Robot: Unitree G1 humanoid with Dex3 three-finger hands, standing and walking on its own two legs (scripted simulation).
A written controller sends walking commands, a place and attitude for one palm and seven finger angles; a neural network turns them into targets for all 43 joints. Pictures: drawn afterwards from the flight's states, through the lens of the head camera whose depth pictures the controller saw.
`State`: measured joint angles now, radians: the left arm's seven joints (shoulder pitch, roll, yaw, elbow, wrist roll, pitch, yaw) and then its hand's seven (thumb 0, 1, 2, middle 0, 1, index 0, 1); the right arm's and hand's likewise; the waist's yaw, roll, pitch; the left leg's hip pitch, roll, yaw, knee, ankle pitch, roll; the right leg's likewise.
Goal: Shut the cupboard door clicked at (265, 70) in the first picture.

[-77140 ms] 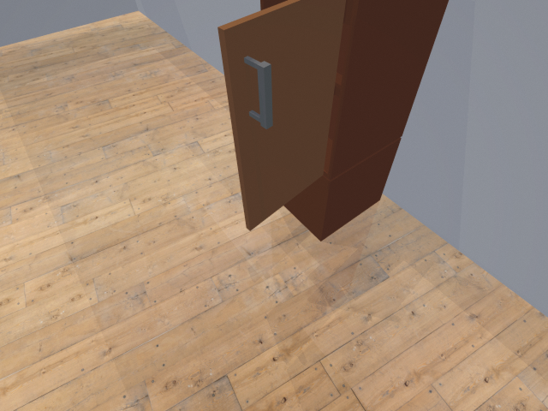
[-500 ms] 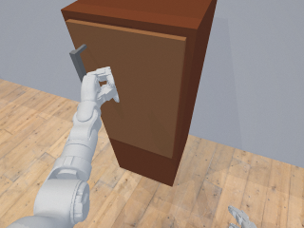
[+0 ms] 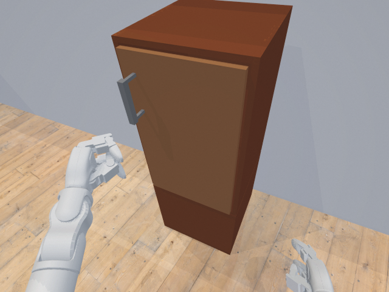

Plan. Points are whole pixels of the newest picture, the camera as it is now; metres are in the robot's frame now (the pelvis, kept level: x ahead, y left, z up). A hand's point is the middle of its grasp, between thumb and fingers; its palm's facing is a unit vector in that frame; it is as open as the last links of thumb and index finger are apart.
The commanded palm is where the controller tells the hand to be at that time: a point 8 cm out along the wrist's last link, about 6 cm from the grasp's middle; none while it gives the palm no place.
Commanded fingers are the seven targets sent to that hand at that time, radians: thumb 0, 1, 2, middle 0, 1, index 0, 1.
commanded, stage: draw the hand back to the body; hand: left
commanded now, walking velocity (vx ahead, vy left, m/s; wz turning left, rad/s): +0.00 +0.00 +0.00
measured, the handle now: (132, 99) +0.58 +0.21 +0.12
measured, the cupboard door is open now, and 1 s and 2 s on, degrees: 0 0 0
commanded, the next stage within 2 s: step back with the hand held close in 0.94 s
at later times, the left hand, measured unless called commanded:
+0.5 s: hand (45, 206) +0.21 +0.26 +0.15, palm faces +0.41 -0.84 -0.37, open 5.6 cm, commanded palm +0.16 +0.30 +0.18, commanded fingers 0.00 0.90 0.90 -0.25 -0.36 -0.25 -0.36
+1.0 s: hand (30, 210) +0.20 +0.27 +0.16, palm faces +0.46 -0.80 -0.39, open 7.4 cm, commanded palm +0.15 +0.31 +0.18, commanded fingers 0.00 0.90 0.90 -0.20 -0.30 -0.20 -0.30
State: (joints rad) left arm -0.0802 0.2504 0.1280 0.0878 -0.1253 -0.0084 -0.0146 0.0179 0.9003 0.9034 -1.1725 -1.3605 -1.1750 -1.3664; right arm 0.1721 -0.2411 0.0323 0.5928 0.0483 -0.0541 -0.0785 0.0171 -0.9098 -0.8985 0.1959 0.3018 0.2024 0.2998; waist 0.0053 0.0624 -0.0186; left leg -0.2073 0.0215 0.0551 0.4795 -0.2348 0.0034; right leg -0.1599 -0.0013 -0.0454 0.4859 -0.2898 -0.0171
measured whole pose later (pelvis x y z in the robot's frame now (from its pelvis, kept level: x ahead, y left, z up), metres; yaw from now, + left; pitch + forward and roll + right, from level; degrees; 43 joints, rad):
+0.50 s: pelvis +0.01 +0.01 +0.01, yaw +0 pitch -5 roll +0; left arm 0.39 0.32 0.29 -0.29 -0.07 -0.07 0.08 0.02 0.89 0.90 -0.52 -0.64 -0.52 -0.65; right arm 0.20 -0.22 0.02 0.63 0.02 -0.04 -0.07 0.02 -0.91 -0.90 0.20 0.30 0.20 0.30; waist 0.05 0.08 0.01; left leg -0.10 0.01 0.05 0.40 -0.22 0.01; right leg -0.04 -0.01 -0.05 0.38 -0.26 -0.01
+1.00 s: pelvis +0.01 +0.01 +0.01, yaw +1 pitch -5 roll +0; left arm 0.45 0.34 0.33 -0.36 -0.07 -0.08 0.10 0.02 0.89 0.90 -0.21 -0.30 -0.21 -0.31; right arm 0.19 -0.21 0.02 0.63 0.01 -0.07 -0.08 0.02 -0.91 -0.90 0.20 0.30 0.20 0.30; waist 0.06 0.07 0.01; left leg -0.10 0.01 0.05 0.41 -0.23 0.01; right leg -0.03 0.00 -0.05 0.37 -0.26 -0.01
